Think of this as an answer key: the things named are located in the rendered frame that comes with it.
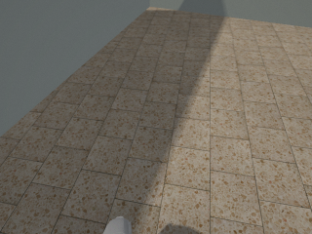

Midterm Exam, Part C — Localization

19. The robot left thigh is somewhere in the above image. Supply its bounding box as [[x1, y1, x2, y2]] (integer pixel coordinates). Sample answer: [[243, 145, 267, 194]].
[[102, 217, 132, 234]]

